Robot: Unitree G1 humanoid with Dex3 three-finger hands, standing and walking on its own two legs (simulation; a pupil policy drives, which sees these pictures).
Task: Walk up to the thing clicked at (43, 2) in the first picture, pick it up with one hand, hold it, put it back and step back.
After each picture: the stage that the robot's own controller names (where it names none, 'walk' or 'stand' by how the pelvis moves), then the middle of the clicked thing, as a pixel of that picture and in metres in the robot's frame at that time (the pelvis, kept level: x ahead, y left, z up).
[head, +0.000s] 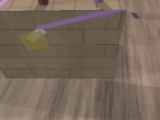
stand; out of the picture +1.04 +0.32 +0.10
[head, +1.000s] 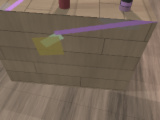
walk; out of the picture +0.93 +0.14 +0.13
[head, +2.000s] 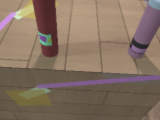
walk; (47, 27) +0.51 +0.17 +0.12
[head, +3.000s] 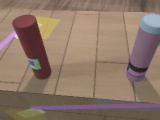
stand; (35, 51) +0.43 +0.22 +0.11
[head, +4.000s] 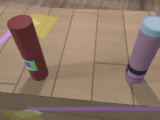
stand; (31, 52) +0.42 +0.22 +0.10
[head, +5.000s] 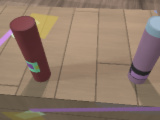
stand; (34, 53) +0.41 +0.21 +0.10
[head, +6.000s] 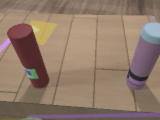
stand; (32, 60) +0.40 +0.21 +0.10
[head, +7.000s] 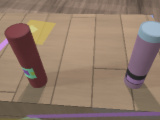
stand; (30, 60) +0.40 +0.22 +0.10
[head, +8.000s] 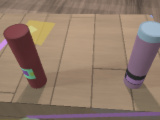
rise first; (29, 60) +0.40 +0.22 +0.10
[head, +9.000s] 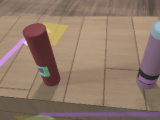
rise first; (44, 58) +0.41 +0.20 +0.10
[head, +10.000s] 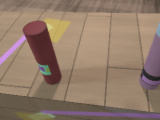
go down; (45, 56) +0.40 +0.20 +0.10
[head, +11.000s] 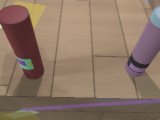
go down; (26, 49) +0.41 +0.18 +0.11
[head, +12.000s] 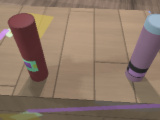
approach; (32, 52) +0.42 +0.19 +0.11
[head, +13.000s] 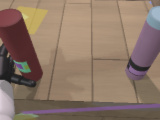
close; (22, 52) +0.40 +0.20 +0.12
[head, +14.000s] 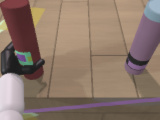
lift; (26, 44) +0.43 +0.19 +0.14
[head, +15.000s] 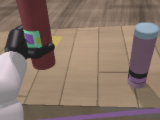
lift; (36, 24) +0.36 +0.15 +0.31
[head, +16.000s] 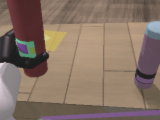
hold; (29, 32) +0.33 +0.17 +0.29
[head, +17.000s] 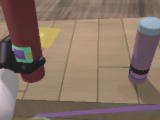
hold; (25, 38) +0.34 +0.17 +0.27
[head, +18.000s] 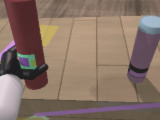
crouch; (29, 47) +0.35 +0.18 +0.22
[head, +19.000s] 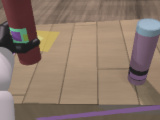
crouch; (21, 22) +0.40 +0.19 +0.29
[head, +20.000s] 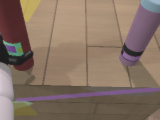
lower; (15, 34) +0.45 +0.21 +0.14
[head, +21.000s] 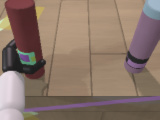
lower; (28, 43) +0.42 +0.18 +0.14
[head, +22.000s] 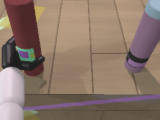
lower; (27, 40) +0.43 +0.19 +0.14
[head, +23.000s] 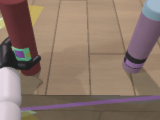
lower; (23, 40) +0.44 +0.20 +0.14
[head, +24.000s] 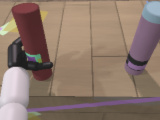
open; (35, 46) +0.42 +0.17 +0.13
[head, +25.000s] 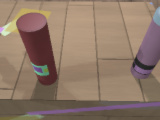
sink last; (41, 55) +0.39 +0.15 +0.13
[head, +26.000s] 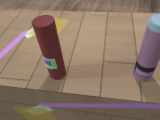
stand; (51, 51) +0.43 +0.18 +0.11
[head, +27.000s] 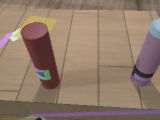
stand; (44, 60) +0.38 +0.17 +0.10
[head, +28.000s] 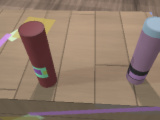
stand; (41, 59) +0.39 +0.18 +0.10
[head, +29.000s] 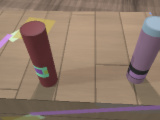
stand; (42, 58) +0.40 +0.18 +0.10
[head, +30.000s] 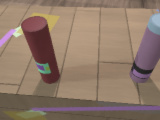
walk; (44, 54) +0.40 +0.17 +0.11
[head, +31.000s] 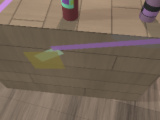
walk; out of the picture +0.66 +0.11 +0.13
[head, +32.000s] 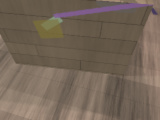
walk; out of the picture +1.02 +0.14 +0.12
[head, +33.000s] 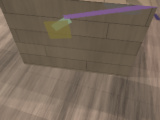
stand; out of the picture +1.09 +0.09 +0.12
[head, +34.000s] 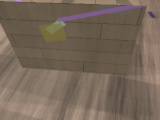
stand; out of the picture +1.11 +0.12 +0.10
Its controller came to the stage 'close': yes
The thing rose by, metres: 0.22
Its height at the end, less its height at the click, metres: +0.00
